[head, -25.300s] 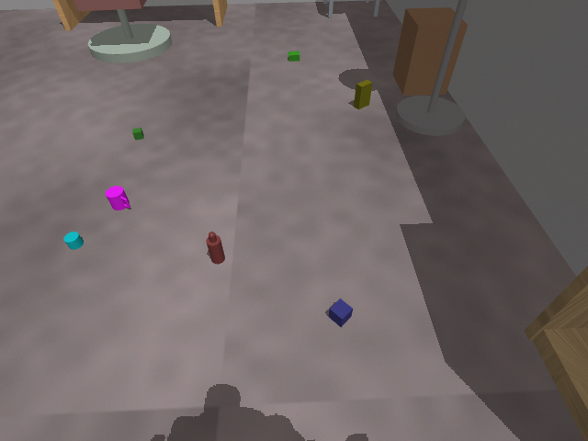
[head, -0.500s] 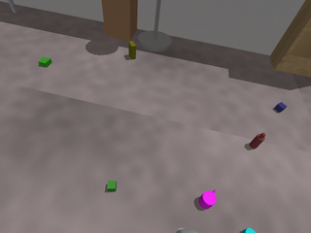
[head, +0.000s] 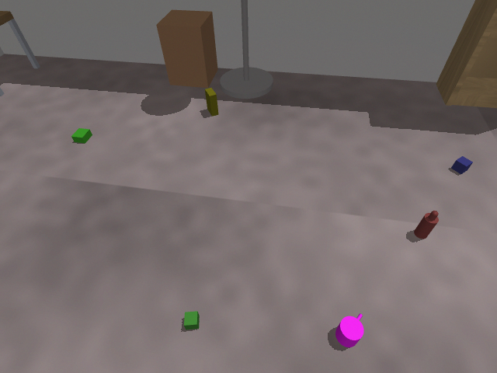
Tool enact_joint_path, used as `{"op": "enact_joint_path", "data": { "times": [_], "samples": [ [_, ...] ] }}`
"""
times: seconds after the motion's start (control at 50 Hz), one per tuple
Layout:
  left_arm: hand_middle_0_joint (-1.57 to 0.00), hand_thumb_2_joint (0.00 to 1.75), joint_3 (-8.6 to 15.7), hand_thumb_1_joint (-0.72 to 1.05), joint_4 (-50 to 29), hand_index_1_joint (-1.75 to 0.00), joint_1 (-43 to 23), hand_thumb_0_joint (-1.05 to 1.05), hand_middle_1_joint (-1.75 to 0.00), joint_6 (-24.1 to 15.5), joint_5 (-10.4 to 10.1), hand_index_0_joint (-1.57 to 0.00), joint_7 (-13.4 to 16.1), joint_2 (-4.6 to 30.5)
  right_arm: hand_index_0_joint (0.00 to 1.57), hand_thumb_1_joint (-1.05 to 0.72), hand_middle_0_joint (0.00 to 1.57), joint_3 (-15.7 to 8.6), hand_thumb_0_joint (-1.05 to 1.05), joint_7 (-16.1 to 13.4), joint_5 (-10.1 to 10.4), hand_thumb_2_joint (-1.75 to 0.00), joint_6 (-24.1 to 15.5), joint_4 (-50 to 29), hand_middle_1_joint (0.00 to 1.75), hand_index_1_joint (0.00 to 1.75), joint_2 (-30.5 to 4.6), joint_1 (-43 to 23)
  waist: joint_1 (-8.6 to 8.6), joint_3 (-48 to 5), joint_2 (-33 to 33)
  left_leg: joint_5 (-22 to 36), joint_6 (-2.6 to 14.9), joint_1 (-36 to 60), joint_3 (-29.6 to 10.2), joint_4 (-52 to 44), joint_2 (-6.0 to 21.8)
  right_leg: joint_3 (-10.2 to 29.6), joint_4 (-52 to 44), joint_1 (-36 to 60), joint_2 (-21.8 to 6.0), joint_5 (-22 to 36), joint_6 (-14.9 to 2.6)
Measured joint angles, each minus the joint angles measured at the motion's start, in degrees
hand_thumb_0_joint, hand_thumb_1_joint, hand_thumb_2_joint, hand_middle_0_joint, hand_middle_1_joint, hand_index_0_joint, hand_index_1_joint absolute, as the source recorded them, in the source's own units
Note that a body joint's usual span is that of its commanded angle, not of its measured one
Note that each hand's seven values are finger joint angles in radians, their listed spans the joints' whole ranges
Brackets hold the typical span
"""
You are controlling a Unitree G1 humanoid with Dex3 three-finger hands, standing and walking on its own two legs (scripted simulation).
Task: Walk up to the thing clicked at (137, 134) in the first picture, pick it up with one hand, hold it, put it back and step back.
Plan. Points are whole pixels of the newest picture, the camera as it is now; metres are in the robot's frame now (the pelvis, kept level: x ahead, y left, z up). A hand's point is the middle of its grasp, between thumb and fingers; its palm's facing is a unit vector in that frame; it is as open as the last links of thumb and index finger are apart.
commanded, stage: walk up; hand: left
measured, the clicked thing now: (191, 320) +0.47 +0.24 -0.74
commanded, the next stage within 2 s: stand in 1.14 s
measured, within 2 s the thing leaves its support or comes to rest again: neither
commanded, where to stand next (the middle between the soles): +0.07 -0.01 m, yaw +2 degrees
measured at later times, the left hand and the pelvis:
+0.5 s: hand out of the picture +0.11 +0.25 -0.14, palm faces +0.00 -0.95 -0.32, open 7.4 cm; pelvis +0.02 +0.00 +0.01, yaw +0 degrees
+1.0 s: hand out of the picture +0.11 +0.25 -0.15, palm faces +0.01 -0.95 -0.32, open 7.4 cm; pelvis +0.03 +0.00 +0.02, yaw +0 degrees
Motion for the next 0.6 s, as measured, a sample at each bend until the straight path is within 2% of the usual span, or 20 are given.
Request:
{"op": "enact_joint_path", "data": {
  "times": [0.26,0.6],
  "samples": [
    [-0.20,0.89,-0.15,0.90,4.35,-0.30,-3.86,0.01,-0.30,0.10,-0.56,-0.21,0.08,-0.32,0.21,-0.90,0.20,-0.14,0.00,-0.70,-0.33,-0.90,-0.68,5.38,0.30,0.30,-1.09,-2.27,-0.53,-1.13,-1.74,2.70,-0.55,4.43,-0.15,-7.34,0.40,-0.34,-8.06,4.78,0.74,3.11,-0.17],
    [-0.20,0.89,0.35,0.90,8.00,-0.30,-2.60,0.01,-0.30,0.31,-0.20,-0.20,0.35,-0.24,0.21,-0.90,0.20,-0.36,0.00,-0.69,-0.35,-0.90,-0.12,6.57,0.30,0.30,0.31,-5.10,0.40,-1.38,-0.35,3.46,-0.59,6.56,-0.33,-10.42,0.46,-0.59,-12.34,7.55,0.94,4.45,0.01]
  ]
}}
